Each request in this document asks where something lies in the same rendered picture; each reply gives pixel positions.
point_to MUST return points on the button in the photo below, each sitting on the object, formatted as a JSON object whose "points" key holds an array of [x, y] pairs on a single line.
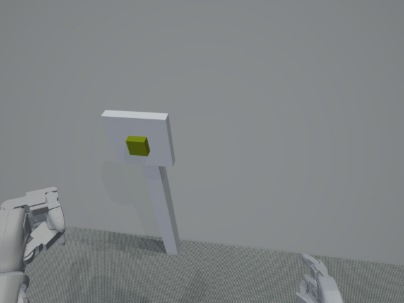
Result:
{"points": [[138, 145]]}

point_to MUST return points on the panel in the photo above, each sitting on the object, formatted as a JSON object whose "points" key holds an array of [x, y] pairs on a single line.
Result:
{"points": [[156, 127]]}

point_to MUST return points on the robot right hand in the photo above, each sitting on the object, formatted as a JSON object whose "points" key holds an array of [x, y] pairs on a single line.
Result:
{"points": [[324, 290]]}

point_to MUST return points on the robot left hand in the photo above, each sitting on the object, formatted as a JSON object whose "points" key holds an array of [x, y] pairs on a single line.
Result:
{"points": [[46, 218]]}

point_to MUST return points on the robot left forearm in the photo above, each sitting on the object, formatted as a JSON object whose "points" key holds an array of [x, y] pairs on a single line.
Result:
{"points": [[13, 286]]}

